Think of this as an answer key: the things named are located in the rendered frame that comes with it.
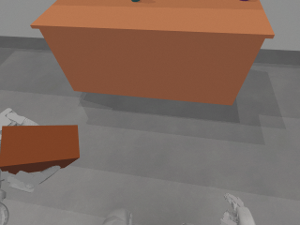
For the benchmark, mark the robot right hand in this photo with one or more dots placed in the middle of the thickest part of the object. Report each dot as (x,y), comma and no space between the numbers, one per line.
(242,215)

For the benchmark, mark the sponge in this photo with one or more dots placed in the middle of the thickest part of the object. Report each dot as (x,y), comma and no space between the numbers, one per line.
(34,149)

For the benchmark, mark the table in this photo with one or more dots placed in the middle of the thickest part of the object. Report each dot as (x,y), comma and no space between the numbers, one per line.
(185,50)

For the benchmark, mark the left robot forearm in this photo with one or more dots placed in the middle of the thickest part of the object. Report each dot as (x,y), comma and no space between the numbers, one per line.
(4,213)

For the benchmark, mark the robot left hand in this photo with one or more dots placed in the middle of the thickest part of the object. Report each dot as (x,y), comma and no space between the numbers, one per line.
(23,181)

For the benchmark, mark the robot left thigh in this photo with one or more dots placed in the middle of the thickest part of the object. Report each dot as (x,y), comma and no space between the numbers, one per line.
(120,216)

